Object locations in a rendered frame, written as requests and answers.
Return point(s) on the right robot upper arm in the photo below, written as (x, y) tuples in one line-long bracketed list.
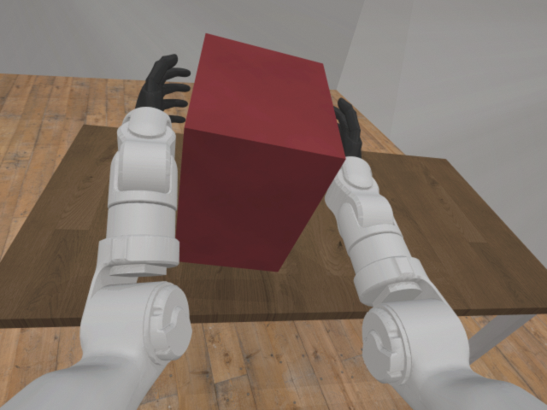
[(420, 348)]

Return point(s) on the left robot upper arm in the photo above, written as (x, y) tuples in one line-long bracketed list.
[(129, 333)]

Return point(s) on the right robot hand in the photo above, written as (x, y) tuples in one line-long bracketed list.
[(349, 128)]

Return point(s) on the left robot forearm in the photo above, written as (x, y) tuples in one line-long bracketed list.
[(143, 188)]

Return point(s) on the left robot hand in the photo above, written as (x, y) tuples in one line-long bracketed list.
[(154, 89)]

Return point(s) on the right robot forearm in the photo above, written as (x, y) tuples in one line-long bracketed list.
[(385, 270)]

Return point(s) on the table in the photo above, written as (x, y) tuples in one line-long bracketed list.
[(476, 262)]

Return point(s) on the carton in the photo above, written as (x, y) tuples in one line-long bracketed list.
[(261, 147)]

